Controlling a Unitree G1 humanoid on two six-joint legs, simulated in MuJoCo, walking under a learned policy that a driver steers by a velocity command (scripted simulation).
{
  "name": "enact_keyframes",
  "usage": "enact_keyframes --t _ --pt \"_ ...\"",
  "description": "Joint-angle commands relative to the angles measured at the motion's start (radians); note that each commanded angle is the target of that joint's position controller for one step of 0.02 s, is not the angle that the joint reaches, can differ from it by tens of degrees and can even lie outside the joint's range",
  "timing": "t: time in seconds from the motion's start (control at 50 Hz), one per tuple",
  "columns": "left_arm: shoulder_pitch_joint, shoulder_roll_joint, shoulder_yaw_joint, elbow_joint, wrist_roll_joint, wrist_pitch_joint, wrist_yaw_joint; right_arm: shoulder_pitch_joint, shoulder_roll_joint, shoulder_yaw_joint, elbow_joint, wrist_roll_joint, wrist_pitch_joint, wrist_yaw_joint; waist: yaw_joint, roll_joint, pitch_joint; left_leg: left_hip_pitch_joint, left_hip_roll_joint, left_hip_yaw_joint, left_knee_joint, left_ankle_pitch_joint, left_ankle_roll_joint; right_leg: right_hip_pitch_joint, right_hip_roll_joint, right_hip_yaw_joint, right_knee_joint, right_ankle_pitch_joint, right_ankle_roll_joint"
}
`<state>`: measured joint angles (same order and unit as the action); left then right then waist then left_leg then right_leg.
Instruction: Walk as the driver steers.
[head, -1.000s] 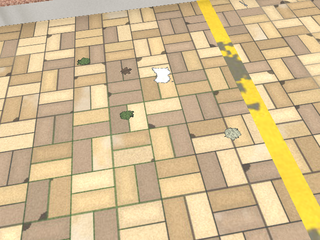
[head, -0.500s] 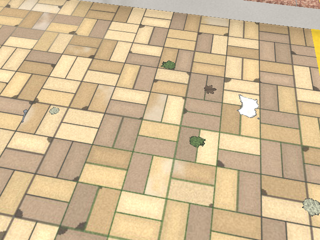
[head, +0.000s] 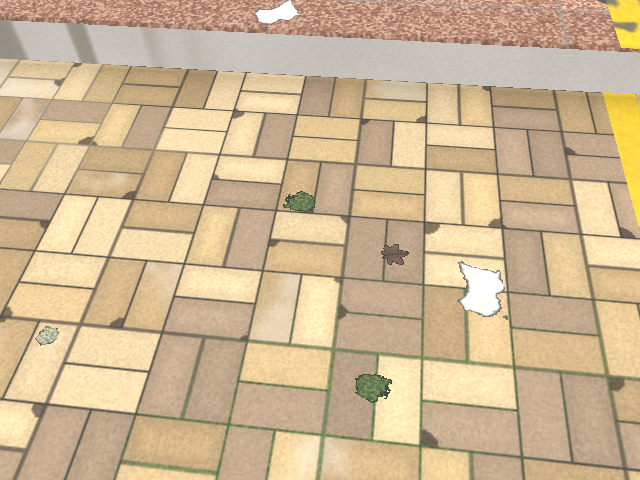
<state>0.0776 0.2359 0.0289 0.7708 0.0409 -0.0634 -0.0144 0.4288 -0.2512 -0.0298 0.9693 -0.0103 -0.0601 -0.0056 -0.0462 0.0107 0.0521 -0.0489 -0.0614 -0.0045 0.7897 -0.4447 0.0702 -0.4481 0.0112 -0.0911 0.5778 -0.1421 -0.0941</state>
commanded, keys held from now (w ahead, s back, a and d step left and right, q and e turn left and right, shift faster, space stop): w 0.46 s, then w+e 0.54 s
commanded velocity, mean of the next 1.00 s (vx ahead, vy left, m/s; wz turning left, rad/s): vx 0.50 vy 0.00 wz -0.19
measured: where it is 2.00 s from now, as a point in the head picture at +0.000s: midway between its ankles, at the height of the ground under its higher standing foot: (397, 233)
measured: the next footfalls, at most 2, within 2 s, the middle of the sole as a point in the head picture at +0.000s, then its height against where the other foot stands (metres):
left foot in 0.50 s outside the picture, level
right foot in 1.04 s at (373, 377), level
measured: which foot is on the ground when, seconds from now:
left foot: up 0.00-0.48, down 0.50-1.00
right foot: down 0.00-0.52, up 0.54-1.00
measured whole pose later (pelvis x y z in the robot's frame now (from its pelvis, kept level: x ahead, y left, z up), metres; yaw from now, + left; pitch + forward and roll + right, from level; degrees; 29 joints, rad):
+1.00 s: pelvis +0.52 +0.01 +0.01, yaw -15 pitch +0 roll +1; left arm 0.04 0.21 0.04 0.84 0.03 -0.01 -0.05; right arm 0.41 -0.20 -0.04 1.01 -0.02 -0.08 -0.03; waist -0.04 -0.01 0.07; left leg 0.13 0.00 0.32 0.29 -0.41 0.01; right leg -0.53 -0.02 -0.14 0.63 -0.13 -0.13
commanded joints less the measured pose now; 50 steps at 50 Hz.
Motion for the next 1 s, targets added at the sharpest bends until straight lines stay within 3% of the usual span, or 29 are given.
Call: enact_keyframes --t 0.02,0.04,0.08,0.12,0.18,0.28,0.38,0.44,0.46,0.48,0.5,0.52,0.54,0.56,0.58,0.6,0.62,0.66,0.72,0.82,0.9,0.96,1.0 --pt "0.263 0.191 0.063 0.044 -0.032 0.008 0.007 -0.009 -0.130 -0.029 -0.090 -0.005 -0.020 0.002 0.097 -0.091 -0.154 -0.574 0.044 -0.085 0.529 0.043 0.023 0.567 -0.381 0.604 -0.303 -0.136 -0.206" --pt "0.210 0.129 0.047 0.042 -0.027 0.002 0.002 -0.053 -0.114 -0.023 -0.097 -0.005 -0.023 0.007 0.082 -0.039 -0.087 -0.554 0.082 -0.074 0.472 0.101 0.023 0.454 -0.335 0.495 -0.339 -0.058 -0.181" --pt "0.189 0.081 0.030 0.069 -0.027 -0.010 0.007 -0.046 -0.086 -0.019 -0.091 -0.022 -0.001 0.016 0.029 -0.072 -0.033 -0.465 0.128 -0.057 0.370 0.139 0.007 0.314 -0.250 0.338 -0.388 0.054 -0.121" --pt "0.226 0.090 0.031 0.094 -0.029 -0.027 0.005 -0.038 -0.061 -0.014 -0.083 -0.029 0.018 0.028 0.017 -0.073 -0.040 -0.438 0.130 -0.033 0.338 0.161 -0.011 0.287 -0.231 0.282 -0.414 0.142 -0.123" --pt "0.270 0.116 0.038 0.126 -0.035 -0.036 0.003 -0.144 -0.056 -0.011 -0.114 -0.029 0.029 0.036 0.024 -0.065 0.001 -0.533 0.163 -0.003 0.239 0.252 -0.040 0.294 -0.215 0.226 -0.471 0.131 -0.132" --pt "0.340 0.112 0.035 0.169 -0.037 -0.034 0.002 -0.344 -0.035 0.003 -0.172 -0.019 0.023 0.040 0.071 -0.067 0.035 -0.563 0.162 0.045 -0.036 0.415 -0.066 0.344 -0.175 0.147 -0.482 0.204 -0.106" --pt "0.407 0.120 0.034 0.209 -0.027 -0.028 0.012 -0.457 -0.045 0.005 -0.207 -0.016 0.016 0.035 0.103 -0.077 0.043 -0.545 0.129 0.065 -0.183 0.417 -0.038 0.473 -0.216 0.138 -0.427 0.326 -0.099" --pt "0.385 0.137 0.039 0.221 -0.020 -0.022 0.022 -0.426 -0.064 -0.005 -0.206 -0.018 0.005 0.029 0.071 -0.086 0.030 -0.466 0.097 0.073 -0.243 0.309 0.005 0.537 -0.243 0.134 -0.337 0.498 -0.081" --pt "0.370 0.144 0.041 0.222 -0.019 -0.020 0.024 -0.355 -0.074 -0.013 -0.184 -0.020 0.000 0.024 0.037 -0.088 -0.005 -0.368 0.067 0.084 -0.271 0.275 0.024 0.538 -0.237 0.121 -0.249 0.626 -0.068" --pt "0.362 0.138 0.037 0.224 -0.023 -0.015 0.023 -0.213 -0.090 -0.025 -0.135 -0.028 -0.011 0.016 -0.024 -0.055 -0.076 -0.180 0.042 0.093 -0.341 0.303 0.047 0.494 -0.200 0.099 -0.078 0.673 -0.051" --pt "0.354 0.113 0.027 0.205 -0.030 -0.017 0.020 -0.029 -0.148 -0.045 -0.088 -0.048 -0.023 0.003 -0.091 0.004 -0.193 0.089 0.159 -0.032 -0.353 0.269 0.089 0.325 -0.152 0.074 0.166 0.479 -0.031" --pt "0.450 0.004 0.001 0.172 -0.069 -0.018 0.012 0.071 -0.263 -0.077 -0.080 -0.065 -0.021 -0.004 -0.071 0.226 -0.335 0.386 0.468 -0.482 -0.426 0.138 0.199 -0.032 0.012 -0.002 0.544 -0.080 0.021" --pt "0.426 0.104 0.030 0.192 -0.042 -0.010 0.021 0.020 -0.229 -0.073 -0.085 -0.027 -0.007 0.004 -0.060 0.143 -0.324 0.312 0.500 -0.628 -0.522 0.109 0.209 -0.129 0.032 0.122 0.663 -0.364 0.004" --pt "0.356 0.116 0.040 0.178 -0.036 -0.006 0.020 -0.088 -0.169 -0.056 -0.099 -0.014 -0.004 0.006 -0.015 0.078 -0.166 0.168 0.457 -0.459 -0.540 0.071 0.175 -0.160 -0.029 0.155 0.676 -0.288 -0.006" --pt "0.319 0.092 0.035 0.174 -0.037 -0.008 0.013 -0.158 -0.104 -0.040 -0.108 -0.013 -0.011 0.010 0.007 0.045 -0.079 0.039 0.412 -0.338 -0.590 0.117 0.144 -0.141 -0.069 0.153 0.628 -0.212 -0.005" --pt "0.308 0.074 0.036 0.179 -0.032 0.000 0.008 -0.185 -0.072 -0.032 -0.106 -0.013 -0.018 0.008 0.029 0.055 -0.034 -0.036 0.368 -0.241 -0.622 0.171 0.103 -0.110 -0.091 0.146 0.584 -0.174 -0.001" --pt "0.320 0.063 0.035 0.184 -0.017 0.014 0.002 -0.190 -0.052 -0.026 -0.094 -0.009 -0.026 0.003 0.052 0.076 -0.010 -0.092 0.332 -0.163 -0.642 0.236 0.075 -0.076 -0.105 0.144 0.556 -0.149 0.010" --pt "0.317 0.041 0.035 0.184 -0.013 0.036 -0.011 -0.159 -0.056 -0.026 -0.078 -0.007 -0.045 -0.001 0.066 0.067 -0.016 -0.108 0.317 -0.078 -0.656 0.351 0.069 -0.066 -0.104 0.131 0.560 -0.106 0.023" --pt "0.224 0.033 0.038 0.149 -0.016 0.050 -0.022 -0.114 -0.072 -0.033 -0.056 -0.003 -0.058 -0.003 0.067 0.055 0.008 -0.074 0.305 0.023 -0.673 0.440 0.067 -0.172 -0.120 0.117 0.522 -0.006 0.038" --pt "0.047 0.012 0.025 0.080 -0.016 0.047 -0.035 -0.060 -0.062 -0.028 -0.028 -0.006 -0.056 -0.010 0.040 0.050 0.050 -0.033 0.278 0.148 -0.667 0.557 0.057 -0.217 -0.106 0.059 0.274 0.146 0.049" --pt "-0.067 0.008 0.013 0.027 -0.009 0.045 -0.043 0.008 -0.083 -0.032 0.002 -0.008 -0.048 -0.022 0.008 0.050 0.063 0.074 0.312 0.206 -0.632 0.692 0.054 -0.189 -0.080 -0.020 0.110 0.140 0.015" --pt "-0.055 0.027 0.021 0.016 -0.006 0.045 -0.042 0.009 -0.105 -0.038 0.010 -0.013 -0.033 -0.031 0.033 0.069 0.038 0.163 0.333 0.251 -0.514 0.996 0.043 -0.119 -0.025 -0.062 0.061 0.024 -0.038" --pt "0.045 0.053 0.036 0.040 -0.005 0.045 -0.034 -0.010 -0.136 -0.048 0.005 -0.017 -0.017 -0.035 0.083 0.093 -0.028 0.189 0.339 0.272 -0.322 1.238 0.041 0.006 0.043 -0.091 0.050 -0.090 -0.085"
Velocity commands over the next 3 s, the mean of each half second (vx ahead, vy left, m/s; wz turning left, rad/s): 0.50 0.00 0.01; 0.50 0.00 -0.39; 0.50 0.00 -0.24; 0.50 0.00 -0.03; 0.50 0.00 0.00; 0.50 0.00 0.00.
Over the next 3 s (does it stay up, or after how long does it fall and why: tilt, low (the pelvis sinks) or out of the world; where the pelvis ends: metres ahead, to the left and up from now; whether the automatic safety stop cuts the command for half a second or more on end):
stays up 1.53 -0.36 0.02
